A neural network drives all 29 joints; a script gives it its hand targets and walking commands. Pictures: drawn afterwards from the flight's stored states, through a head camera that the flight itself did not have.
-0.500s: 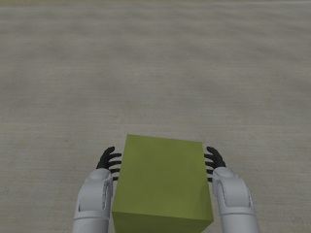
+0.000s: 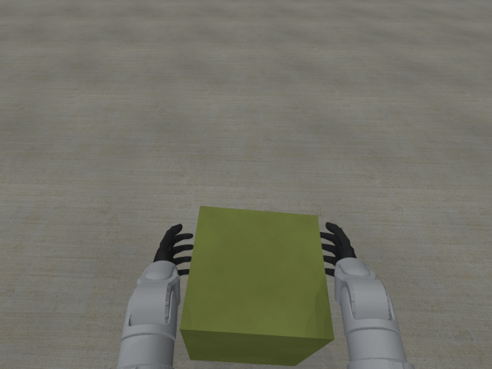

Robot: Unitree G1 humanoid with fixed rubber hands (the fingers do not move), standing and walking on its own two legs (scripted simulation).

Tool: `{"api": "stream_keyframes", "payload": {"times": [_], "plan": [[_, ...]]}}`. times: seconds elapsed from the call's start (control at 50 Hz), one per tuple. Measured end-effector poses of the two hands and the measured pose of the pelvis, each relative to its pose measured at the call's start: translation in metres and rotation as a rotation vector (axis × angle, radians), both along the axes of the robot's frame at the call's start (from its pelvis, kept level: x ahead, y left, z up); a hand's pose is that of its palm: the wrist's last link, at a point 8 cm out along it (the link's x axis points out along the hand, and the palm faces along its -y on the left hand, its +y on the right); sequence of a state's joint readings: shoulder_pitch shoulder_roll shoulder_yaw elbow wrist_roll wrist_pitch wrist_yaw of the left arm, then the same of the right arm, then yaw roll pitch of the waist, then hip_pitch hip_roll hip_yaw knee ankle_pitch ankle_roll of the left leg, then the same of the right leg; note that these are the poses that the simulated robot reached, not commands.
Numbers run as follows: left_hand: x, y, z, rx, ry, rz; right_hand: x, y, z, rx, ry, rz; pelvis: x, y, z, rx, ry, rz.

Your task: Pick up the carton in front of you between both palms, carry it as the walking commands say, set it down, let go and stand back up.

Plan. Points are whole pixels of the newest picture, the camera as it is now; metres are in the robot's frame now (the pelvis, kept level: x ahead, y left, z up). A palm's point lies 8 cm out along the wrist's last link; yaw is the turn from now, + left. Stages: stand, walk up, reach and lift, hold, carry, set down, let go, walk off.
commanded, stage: hold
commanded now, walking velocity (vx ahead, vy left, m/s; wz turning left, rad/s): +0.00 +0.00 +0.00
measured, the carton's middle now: (250, 291) +0.30 +0.01 -0.05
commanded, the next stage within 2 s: set down in 0.88 s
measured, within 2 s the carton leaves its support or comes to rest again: neither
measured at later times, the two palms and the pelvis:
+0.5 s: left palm (171, 267) +0.29 +0.14 +0.05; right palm (359, 288) +0.24 -0.16 +0.05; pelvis -0.02 +0.03 +0.01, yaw -9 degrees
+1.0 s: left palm (167, 256) +0.31 +0.15 +0.05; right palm (352, 279) +0.26 -0.15 +0.06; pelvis -0.01 +0.05 +0.01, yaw -10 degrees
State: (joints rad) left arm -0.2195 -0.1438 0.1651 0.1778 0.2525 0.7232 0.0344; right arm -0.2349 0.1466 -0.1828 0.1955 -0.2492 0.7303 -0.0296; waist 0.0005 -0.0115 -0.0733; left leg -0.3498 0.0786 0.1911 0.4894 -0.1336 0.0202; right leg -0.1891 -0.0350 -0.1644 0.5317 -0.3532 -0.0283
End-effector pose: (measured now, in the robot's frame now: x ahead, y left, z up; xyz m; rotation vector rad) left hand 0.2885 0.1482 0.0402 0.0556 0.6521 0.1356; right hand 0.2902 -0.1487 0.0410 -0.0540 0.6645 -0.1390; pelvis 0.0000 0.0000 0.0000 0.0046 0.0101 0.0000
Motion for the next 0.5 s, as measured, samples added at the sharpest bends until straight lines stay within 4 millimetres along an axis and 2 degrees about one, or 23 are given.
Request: {"api": "stream_keyframes", "payload": {"times": [0.1,0.18,0.24,0.32,0.5], "plan": [[-0.007,-0.011,-0.001,-0.012,0.012,-0.052,-0.015,-0.011,0.001,-0.023,0.011,-0.034,-0.003,0.001,0.008,-0.001,-0.081,-0.074],[-0.003,-0.03,0.001,-0.014,0.009,-0.134,-0.031,-0.029,0.003,-0.022,0.008,-0.119,-0.007,0.005,0.009,-0.009,-0.112,-0.114],[0.001,-0.036,0.004,-0.002,0.002,-0.167,-0.041,-0.034,0.006,-0.008,0.0,-0.154,-0.011,0.008,0.009,-0.008,-0.128,-0.131],[0.002,-0.033,0.006,0.0,-0.002,-0.166,-0.046,-0.029,0.009,-0.003,-0.005,-0.154,-0.015,0.014,0.009,-0.008,-0.144,-0.143],[-0.002,-0.011,0.006,-0.027,-0.003,-0.156,-0.045,-0.009,0.012,-0.014,-0.007,-0.141,-0.019,0.032,0.008,-0.014,-0.162,-0.153]]}}
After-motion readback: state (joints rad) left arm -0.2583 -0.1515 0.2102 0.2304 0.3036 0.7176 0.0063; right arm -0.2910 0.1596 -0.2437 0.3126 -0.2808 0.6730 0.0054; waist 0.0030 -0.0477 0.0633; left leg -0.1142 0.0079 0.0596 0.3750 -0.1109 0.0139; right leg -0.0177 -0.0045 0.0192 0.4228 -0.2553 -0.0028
